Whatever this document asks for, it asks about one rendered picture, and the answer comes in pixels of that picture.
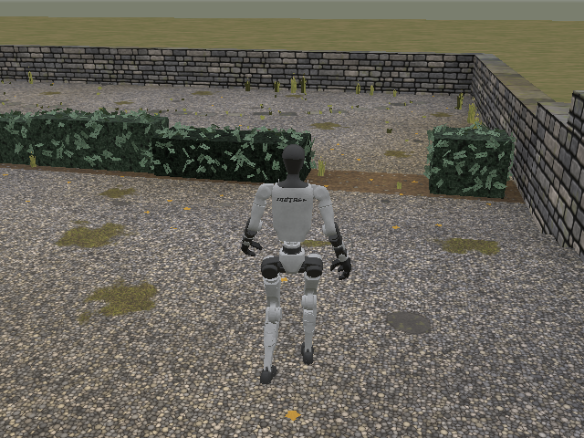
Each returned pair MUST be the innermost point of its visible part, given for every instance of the left robot forearm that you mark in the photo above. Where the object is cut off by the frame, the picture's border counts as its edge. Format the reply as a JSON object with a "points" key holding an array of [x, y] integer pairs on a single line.
{"points": [[249, 235]]}

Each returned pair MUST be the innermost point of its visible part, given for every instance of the right robot hand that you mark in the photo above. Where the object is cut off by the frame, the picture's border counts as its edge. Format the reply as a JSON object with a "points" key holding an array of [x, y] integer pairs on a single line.
{"points": [[346, 266]]}

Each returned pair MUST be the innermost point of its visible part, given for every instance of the left robot upper arm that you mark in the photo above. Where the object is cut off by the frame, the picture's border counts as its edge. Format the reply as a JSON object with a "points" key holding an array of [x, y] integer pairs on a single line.
{"points": [[264, 192]]}

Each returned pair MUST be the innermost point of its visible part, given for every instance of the humanoid robot torso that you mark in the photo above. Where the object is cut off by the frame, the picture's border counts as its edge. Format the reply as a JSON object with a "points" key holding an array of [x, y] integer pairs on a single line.
{"points": [[292, 214]]}

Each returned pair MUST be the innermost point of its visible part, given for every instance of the right robot forearm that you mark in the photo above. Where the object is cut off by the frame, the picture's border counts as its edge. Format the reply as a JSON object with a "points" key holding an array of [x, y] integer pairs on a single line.
{"points": [[338, 245]]}

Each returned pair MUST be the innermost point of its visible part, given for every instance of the left robot hand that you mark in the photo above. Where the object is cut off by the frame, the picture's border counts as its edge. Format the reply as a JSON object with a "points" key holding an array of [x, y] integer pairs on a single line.
{"points": [[248, 252]]}

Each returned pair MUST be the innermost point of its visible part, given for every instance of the right robot upper arm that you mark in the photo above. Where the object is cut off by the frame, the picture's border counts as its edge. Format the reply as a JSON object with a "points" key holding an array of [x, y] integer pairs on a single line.
{"points": [[325, 206]]}

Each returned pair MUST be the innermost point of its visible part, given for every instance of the robot right foot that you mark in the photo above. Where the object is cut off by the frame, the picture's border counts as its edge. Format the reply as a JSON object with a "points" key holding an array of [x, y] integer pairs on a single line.
{"points": [[307, 356]]}

